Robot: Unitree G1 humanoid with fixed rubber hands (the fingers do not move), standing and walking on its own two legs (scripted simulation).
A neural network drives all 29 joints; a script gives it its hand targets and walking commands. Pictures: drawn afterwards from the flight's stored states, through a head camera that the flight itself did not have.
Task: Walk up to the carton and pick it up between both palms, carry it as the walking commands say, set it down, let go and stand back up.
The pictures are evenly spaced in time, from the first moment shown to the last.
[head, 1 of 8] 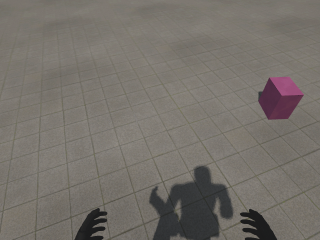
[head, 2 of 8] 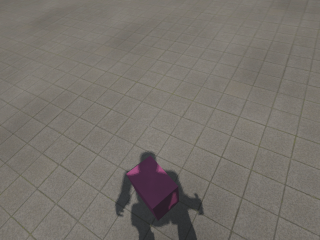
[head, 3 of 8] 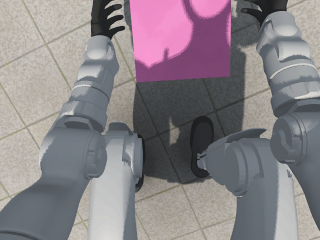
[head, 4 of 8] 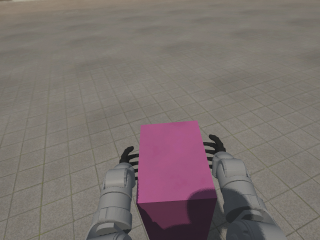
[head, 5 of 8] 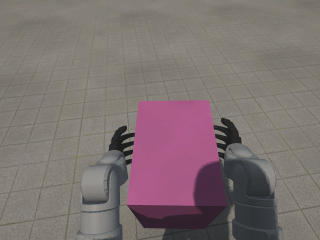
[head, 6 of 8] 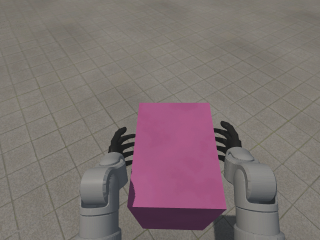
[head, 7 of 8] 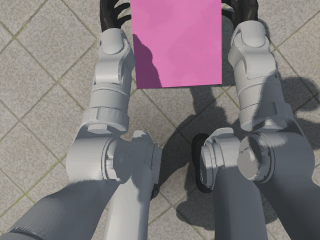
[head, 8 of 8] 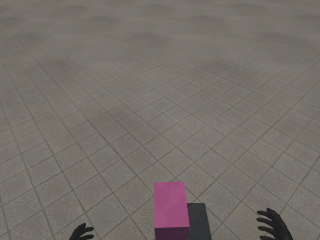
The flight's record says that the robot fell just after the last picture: no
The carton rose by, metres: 0.67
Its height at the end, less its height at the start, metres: +0.00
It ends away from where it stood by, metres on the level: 2.81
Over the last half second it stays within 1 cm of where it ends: yes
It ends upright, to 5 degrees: yes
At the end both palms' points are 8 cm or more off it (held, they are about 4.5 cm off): yes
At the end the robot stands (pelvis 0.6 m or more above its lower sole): yes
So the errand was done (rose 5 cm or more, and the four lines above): yes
